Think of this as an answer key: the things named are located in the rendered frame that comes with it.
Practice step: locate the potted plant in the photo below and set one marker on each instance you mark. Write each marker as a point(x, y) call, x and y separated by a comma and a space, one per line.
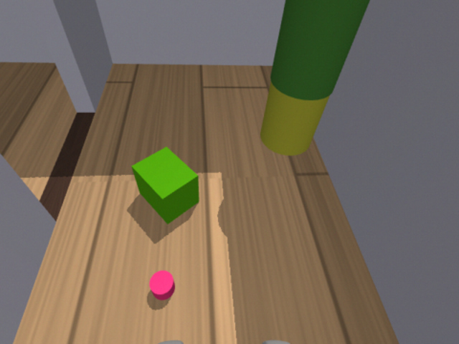
point(313, 43)

